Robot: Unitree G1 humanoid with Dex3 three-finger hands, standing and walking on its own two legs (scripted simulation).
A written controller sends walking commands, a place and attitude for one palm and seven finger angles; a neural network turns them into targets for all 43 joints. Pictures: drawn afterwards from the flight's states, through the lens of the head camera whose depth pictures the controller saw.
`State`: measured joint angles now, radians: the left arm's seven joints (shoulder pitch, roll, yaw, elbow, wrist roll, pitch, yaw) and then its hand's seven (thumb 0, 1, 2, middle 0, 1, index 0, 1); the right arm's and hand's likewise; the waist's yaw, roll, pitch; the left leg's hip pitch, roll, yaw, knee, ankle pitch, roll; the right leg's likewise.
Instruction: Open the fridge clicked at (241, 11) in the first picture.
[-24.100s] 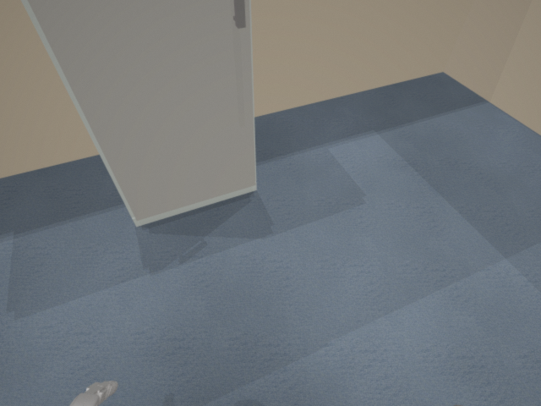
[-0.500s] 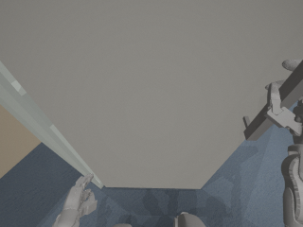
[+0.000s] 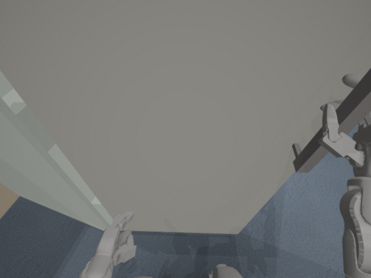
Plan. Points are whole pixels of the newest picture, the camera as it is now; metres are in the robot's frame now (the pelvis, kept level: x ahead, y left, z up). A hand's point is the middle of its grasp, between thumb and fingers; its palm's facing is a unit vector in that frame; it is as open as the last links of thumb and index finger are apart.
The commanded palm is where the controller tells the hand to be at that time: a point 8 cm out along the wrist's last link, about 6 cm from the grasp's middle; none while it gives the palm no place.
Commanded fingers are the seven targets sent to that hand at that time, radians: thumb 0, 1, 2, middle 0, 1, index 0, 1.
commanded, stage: stop walking and hold the door back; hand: right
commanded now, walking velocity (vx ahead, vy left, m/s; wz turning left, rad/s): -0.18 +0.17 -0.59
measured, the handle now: (353, 91) +0.34 -0.21 +0.26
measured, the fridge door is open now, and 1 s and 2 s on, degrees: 71 74 74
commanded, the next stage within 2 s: loosen the grip on the handle in 1.16 s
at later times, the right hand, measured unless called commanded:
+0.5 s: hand (337, 147) +0.27 -0.19 +0.22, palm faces +0.30 +0.94 -0.14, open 6.5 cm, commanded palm +0.25 -0.23 +0.20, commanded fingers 0.00 -0.90 -0.90 0.45 1.40 0.45 1.40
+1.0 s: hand (335, 144) +0.28 -0.19 +0.22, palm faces +0.25 +0.96 -0.14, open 6.4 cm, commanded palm +0.24 -0.23 +0.20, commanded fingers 0.00 -0.90 -0.90 0.45 1.40 0.45 1.40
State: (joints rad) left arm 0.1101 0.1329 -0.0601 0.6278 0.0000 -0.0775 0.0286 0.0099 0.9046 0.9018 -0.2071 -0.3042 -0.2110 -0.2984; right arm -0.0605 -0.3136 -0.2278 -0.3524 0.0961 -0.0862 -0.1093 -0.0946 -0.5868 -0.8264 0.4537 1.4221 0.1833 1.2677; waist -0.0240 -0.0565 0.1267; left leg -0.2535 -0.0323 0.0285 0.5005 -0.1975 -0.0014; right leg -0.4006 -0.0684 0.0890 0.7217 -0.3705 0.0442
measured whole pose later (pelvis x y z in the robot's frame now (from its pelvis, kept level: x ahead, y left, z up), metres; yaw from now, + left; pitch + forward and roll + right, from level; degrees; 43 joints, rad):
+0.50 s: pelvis -0.08 +0.02 +0.00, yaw -9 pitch -1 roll +1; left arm 0.17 0.15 -0.05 0.67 -0.02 -0.02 0.06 0.01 0.91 0.90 -0.20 -0.30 -0.20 -0.30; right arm -0.53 -0.26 -0.03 0.25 0.05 -0.10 -0.12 -0.03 -0.62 -0.82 0.46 1.42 0.29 1.32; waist -0.04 -0.01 0.02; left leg -0.25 -0.01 0.04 0.49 -0.23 0.00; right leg -0.27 0.00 0.02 0.56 -0.27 -0.02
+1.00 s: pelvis -0.08 -0.01 +0.01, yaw -8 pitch -1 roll +1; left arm 0.20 0.21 -0.01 0.69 -0.02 -0.02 0.07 0.01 0.91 0.90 -0.20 -0.30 -0.20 -0.30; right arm -0.45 -0.23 -0.06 0.21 0.04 -0.14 -0.10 -0.05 -0.66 -0.78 0.43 1.42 0.27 1.34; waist 0.01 -0.03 0.01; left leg -0.23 0.01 0.00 0.47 -0.23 -0.03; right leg -0.26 -0.02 -0.05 0.52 -0.25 -0.01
